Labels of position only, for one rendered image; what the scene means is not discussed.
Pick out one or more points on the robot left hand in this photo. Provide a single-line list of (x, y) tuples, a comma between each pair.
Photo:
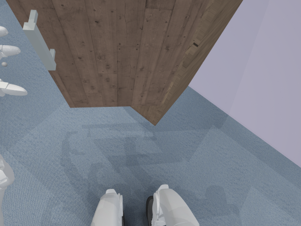
[(5, 87)]

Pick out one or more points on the robot right shin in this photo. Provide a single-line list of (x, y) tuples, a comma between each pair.
[(158, 220)]

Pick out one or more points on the left robot upper arm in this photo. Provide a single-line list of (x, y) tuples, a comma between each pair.
[(6, 178)]

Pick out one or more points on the handle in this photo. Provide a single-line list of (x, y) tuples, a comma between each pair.
[(34, 36)]

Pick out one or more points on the cupboard door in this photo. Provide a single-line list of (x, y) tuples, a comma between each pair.
[(112, 53)]

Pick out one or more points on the robot left thigh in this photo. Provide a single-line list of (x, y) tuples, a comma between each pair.
[(109, 210)]

